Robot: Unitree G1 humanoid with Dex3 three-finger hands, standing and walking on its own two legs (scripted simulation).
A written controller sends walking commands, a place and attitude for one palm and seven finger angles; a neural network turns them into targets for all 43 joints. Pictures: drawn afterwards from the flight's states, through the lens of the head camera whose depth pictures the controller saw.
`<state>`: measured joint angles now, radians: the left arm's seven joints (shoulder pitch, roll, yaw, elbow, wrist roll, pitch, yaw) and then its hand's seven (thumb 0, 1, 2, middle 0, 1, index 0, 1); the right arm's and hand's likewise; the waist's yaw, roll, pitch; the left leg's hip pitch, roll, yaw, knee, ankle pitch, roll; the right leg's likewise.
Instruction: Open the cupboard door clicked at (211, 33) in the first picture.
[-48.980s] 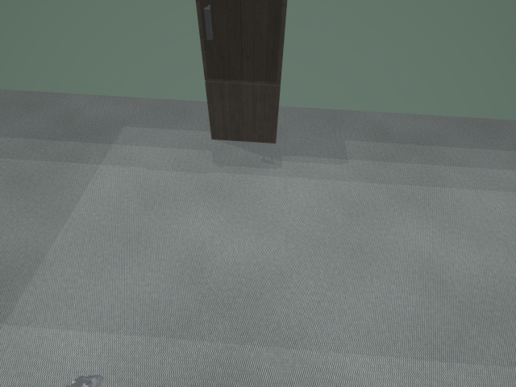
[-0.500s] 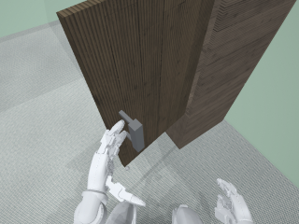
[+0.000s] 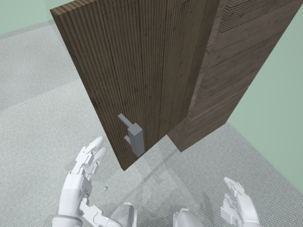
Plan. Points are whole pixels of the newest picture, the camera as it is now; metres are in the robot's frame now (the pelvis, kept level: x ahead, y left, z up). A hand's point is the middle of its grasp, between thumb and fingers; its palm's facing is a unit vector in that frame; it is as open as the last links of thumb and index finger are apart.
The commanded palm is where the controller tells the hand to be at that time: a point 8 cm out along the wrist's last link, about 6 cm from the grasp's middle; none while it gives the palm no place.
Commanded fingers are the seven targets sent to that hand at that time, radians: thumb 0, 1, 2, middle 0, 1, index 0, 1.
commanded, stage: slide the hand sideways off the handle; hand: left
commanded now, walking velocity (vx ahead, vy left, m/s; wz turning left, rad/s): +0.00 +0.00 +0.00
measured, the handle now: (131, 135) +0.34 +0.08 +0.05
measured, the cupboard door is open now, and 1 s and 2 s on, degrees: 100 100 100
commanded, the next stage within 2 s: draw the hand back to the body in 0.06 s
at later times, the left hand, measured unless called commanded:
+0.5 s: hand (76, 189) +0.19 +0.16 +0.11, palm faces -0.04 -1.00 -0.05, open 16.3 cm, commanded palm +0.16 +0.22 +0.12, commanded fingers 0.00 -0.50 0.30 -0.15 -0.30 -0.15 -0.30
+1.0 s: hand (11, 167) +0.20 +0.24 +0.18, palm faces +0.26 -0.88 -0.39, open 13.4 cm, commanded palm +0.16 +0.28 +0.22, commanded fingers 0.00 0.31 0.64 -0.18 -0.30 -0.18 -0.30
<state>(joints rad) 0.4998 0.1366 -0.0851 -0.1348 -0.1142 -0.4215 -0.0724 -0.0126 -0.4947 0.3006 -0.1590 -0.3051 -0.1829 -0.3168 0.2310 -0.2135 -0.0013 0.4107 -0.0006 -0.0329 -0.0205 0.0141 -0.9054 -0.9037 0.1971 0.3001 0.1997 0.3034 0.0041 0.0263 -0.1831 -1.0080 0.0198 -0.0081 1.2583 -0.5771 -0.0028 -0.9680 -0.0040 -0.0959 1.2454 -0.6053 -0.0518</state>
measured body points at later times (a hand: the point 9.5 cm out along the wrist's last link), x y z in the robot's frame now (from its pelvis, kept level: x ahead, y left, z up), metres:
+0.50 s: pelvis +0.00 +0.00 +0.03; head +0.04 +0.00 +0.48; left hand +0.19 +0.21 +0.11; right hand +0.18 -0.22 -0.04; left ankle +0.01 +0.12 -0.63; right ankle +0.00 -0.09 -0.63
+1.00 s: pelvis +0.03 +0.02 +0.09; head +0.02 +0.00 +0.54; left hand +0.18 +0.28 +0.20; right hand +0.21 -0.20 +0.01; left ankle +0.01 +0.12 -0.63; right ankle +0.00 -0.09 -0.63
